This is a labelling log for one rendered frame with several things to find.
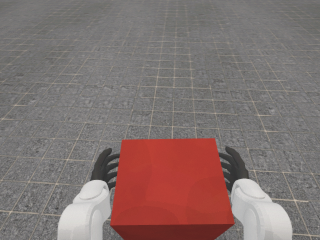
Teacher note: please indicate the robot right hand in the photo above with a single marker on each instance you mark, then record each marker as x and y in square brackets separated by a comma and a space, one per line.
[237, 168]

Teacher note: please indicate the robot right forearm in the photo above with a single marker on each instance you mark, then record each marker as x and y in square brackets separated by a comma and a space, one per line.
[262, 219]

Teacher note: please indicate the robot left hand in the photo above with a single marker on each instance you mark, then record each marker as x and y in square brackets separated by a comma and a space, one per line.
[101, 168]

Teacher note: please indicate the robot left forearm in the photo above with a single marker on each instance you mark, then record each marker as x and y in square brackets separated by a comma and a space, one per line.
[84, 218]

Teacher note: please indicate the carton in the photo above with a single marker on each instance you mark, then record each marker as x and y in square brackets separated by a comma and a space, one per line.
[170, 189]

